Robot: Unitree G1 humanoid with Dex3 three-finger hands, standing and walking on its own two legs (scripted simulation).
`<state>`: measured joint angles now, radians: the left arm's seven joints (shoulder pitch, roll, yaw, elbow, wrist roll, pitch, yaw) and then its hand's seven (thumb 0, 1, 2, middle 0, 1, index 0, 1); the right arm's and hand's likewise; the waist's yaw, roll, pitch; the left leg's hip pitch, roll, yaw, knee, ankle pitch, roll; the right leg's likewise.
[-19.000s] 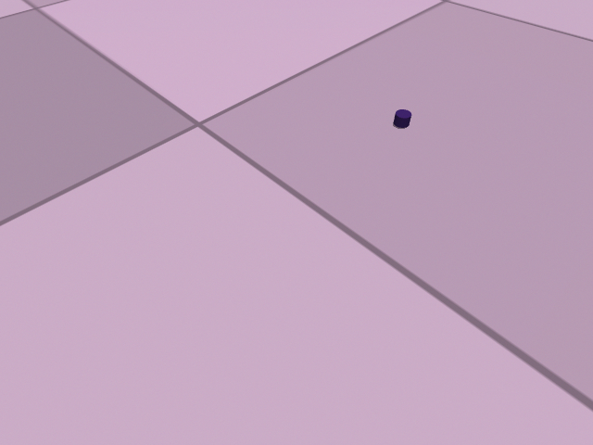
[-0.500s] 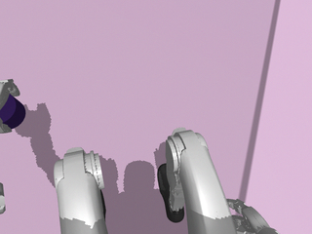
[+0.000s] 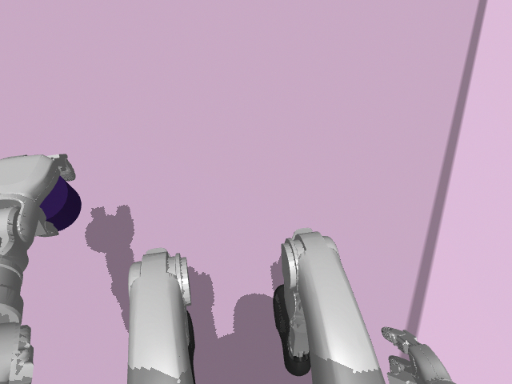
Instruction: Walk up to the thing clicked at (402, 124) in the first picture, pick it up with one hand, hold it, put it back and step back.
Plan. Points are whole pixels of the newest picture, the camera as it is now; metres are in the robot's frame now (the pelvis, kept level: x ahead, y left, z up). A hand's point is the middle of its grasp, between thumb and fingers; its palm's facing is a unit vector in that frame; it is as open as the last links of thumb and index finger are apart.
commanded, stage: lift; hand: left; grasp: from above
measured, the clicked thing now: (45, 201) +0.42 +0.32 -0.16
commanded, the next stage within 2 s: hold in 1.22 s
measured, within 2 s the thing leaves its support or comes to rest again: neither
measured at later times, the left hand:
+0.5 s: hand out of the picture +0.36 +0.27 +0.07, palm faces -0.43 -0.11 -0.89, open 10.8 cm
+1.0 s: hand out of the picture +0.35 +0.25 +0.21, palm faces -0.45 -0.10 -0.89, open 10.8 cm
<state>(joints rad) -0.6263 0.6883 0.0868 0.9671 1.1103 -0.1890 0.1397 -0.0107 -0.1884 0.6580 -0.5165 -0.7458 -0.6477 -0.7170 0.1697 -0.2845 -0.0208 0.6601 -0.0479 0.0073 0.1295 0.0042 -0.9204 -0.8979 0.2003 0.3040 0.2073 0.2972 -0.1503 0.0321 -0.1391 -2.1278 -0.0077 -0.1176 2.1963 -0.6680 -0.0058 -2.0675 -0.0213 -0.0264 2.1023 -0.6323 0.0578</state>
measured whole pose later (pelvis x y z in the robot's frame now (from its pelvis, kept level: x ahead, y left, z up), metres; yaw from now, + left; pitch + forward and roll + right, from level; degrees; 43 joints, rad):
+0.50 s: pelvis +0.01 +0.00 +0.16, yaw +3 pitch +26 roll -3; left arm -0.34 0.54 -0.04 0.63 0.98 -0.04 0.07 -0.01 -0.16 0.65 -0.49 -0.76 -0.62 -0.74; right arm 0.15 -0.26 -0.02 0.66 0.02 0.03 0.00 0.01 -0.91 -0.89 0.20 0.30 0.21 0.30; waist -0.09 0.05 -0.17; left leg -1.53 0.03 -0.06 1.68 -0.61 -0.01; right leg -1.51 -0.02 -0.01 1.62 -0.57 0.05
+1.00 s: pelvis +0.05 -0.01 +0.30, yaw +3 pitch +14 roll -1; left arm -0.30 0.41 -0.13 0.82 1.02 -0.01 0.15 -0.01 -0.14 0.65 -0.46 -0.78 -0.59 -0.76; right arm 0.25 -0.26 -0.04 0.74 0.02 -0.02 -0.03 0.01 -0.91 -0.89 0.20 0.30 0.21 0.30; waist -0.06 0.03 -0.11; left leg -0.86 0.04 -0.02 1.08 -0.46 -0.02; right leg -0.86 -0.01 0.01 1.04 -0.42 0.03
